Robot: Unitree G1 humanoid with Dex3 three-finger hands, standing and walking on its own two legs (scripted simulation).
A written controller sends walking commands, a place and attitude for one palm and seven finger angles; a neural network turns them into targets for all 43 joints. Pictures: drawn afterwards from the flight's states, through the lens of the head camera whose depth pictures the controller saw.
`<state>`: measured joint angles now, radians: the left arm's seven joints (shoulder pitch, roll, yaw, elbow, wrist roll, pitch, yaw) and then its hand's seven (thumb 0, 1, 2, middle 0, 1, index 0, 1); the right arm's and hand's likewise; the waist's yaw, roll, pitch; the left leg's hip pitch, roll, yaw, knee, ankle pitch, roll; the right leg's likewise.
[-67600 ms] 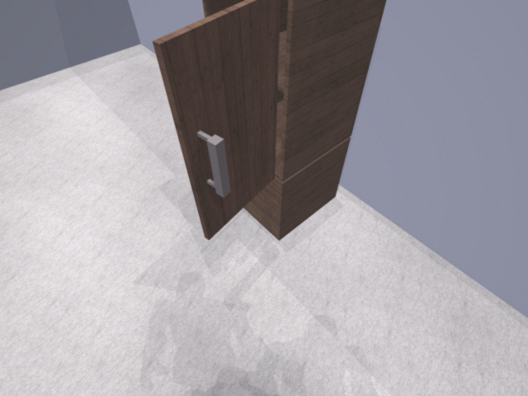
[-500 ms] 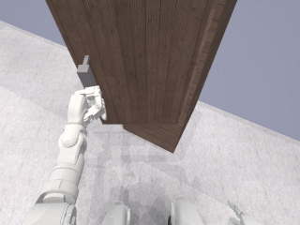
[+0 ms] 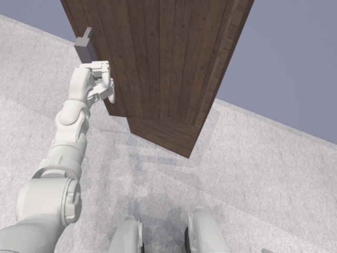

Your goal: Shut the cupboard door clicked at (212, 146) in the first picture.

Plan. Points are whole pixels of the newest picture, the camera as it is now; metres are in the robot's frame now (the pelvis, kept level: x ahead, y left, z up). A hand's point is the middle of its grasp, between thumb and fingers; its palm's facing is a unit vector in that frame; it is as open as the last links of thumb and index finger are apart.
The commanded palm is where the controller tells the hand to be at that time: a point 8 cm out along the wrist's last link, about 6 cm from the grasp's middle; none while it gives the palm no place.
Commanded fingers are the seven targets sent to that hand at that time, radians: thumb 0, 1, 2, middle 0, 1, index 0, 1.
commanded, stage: push the door shut along its arc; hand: left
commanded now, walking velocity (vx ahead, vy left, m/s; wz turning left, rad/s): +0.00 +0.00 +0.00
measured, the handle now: (96, 64) +0.56 +0.15 +0.06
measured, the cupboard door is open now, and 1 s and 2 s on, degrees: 18 1 0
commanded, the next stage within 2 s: pull the fist back off the door in 1.10 s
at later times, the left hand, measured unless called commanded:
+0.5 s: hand (132, 63) +0.55 +0.06 +0.07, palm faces -0.32 -0.95 -0.02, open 3.1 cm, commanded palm +0.55 +0.12 +0.07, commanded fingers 0.00 0.90 0.90 -1.30 -1.50 -1.30 -1.50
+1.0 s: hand (136, 53) +0.59 +0.05 +0.07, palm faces -0.41 -0.91 -0.03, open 2.9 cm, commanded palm +0.61 +0.07 +0.07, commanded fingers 0.00 0.90 0.90 -1.30 -1.50 -1.30 -1.50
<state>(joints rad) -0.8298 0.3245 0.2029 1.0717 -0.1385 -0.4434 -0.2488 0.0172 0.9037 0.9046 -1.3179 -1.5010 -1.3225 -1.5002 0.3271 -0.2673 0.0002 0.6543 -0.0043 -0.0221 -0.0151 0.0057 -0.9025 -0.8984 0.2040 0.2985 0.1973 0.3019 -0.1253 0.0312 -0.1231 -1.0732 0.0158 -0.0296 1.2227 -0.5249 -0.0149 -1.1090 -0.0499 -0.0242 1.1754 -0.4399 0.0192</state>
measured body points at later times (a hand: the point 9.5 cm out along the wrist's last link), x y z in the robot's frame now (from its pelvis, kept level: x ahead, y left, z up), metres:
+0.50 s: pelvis +0.00 +0.00 -0.02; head +0.16 +0.00 +0.40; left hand +0.56 +0.11 +0.08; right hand -0.01 -0.27 -0.13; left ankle +0.03 +0.13 -0.63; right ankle +0.06 -0.14 -0.63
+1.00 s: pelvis +0.00 +0.00 -0.03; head +0.19 +0.01 +0.37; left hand +0.60 +0.11 +0.07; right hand -0.04 -0.26 -0.13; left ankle +0.03 +0.13 -0.63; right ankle +0.06 -0.14 -0.63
